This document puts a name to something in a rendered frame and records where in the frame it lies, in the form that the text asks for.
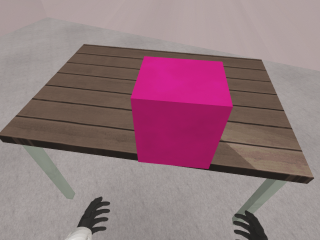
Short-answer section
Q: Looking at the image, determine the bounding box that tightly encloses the left robot forearm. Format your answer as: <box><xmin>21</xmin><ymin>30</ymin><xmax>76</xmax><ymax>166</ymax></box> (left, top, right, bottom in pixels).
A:
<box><xmin>65</xmin><ymin>226</ymin><xmax>92</xmax><ymax>240</ymax></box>

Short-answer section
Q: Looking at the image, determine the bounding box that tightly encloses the carton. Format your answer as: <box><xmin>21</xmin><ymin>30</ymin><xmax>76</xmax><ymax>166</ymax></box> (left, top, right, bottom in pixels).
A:
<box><xmin>130</xmin><ymin>56</ymin><xmax>233</xmax><ymax>169</ymax></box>

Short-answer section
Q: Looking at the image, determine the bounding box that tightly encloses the left robot hand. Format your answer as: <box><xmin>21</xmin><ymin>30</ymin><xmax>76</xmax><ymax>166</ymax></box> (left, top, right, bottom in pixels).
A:
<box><xmin>77</xmin><ymin>196</ymin><xmax>110</xmax><ymax>234</ymax></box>

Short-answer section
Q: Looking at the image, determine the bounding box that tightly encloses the right robot hand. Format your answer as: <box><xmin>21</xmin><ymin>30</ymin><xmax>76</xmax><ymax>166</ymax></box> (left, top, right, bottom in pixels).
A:
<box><xmin>233</xmin><ymin>210</ymin><xmax>268</xmax><ymax>240</ymax></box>

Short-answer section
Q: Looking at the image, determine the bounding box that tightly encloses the table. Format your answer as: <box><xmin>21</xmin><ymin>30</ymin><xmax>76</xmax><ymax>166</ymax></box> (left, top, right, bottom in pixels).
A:
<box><xmin>0</xmin><ymin>44</ymin><xmax>314</xmax><ymax>226</ymax></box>

